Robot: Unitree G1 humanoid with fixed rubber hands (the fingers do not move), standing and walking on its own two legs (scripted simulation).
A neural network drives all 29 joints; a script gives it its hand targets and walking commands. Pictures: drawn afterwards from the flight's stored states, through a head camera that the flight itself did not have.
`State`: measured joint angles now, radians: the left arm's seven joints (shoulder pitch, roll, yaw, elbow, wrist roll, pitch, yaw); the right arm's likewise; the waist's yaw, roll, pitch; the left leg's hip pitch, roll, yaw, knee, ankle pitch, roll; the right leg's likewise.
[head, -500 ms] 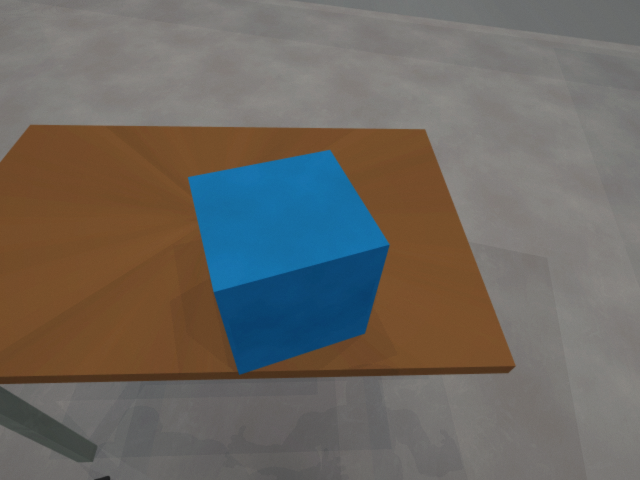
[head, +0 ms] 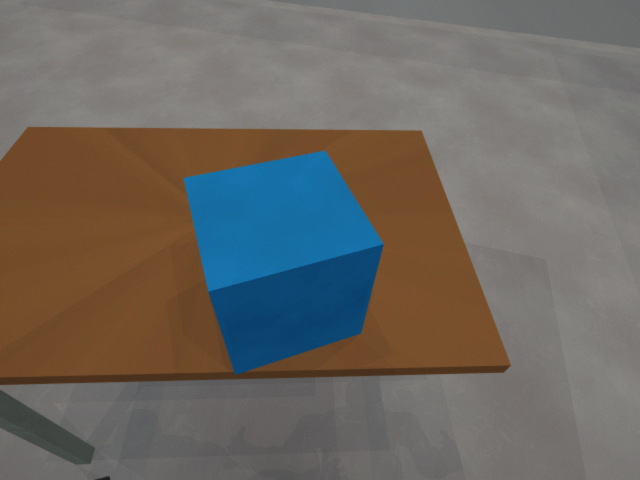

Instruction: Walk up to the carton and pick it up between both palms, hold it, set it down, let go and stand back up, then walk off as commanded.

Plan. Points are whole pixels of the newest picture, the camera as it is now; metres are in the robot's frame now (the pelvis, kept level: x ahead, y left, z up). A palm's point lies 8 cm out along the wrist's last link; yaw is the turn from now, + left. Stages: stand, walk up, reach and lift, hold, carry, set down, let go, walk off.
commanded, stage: walk up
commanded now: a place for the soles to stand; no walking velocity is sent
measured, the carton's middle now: (280, 262) +0.40 +0.07 +0.04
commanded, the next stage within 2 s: none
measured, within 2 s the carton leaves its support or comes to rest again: neither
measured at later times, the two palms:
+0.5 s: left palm out of the picture +0.09 +0.31 -0.11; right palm out of the picture +0.08 -0.31 -0.10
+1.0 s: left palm out of the picture +0.08 +0.31 -0.11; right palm out of the picture +0.08 -0.31 -0.10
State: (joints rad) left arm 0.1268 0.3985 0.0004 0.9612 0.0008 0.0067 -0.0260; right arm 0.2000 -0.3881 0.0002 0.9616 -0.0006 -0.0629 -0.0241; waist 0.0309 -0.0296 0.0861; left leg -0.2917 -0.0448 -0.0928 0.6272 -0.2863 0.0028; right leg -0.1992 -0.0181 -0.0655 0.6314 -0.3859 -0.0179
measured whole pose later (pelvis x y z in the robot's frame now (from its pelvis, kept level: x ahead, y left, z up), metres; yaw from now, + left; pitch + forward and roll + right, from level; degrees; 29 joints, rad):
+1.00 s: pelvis +0.00 +0.00 +0.00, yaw +0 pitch -3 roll +0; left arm 0.14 0.40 0.00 0.96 0.00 0.00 -0.03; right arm 0.20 -0.39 0.00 0.96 0.00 -0.05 -0.02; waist 0.03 -0.03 0.08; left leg -0.29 -0.05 -0.10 0.63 -0.28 0.01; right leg -0.20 -0.02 -0.07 0.63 -0.39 -0.02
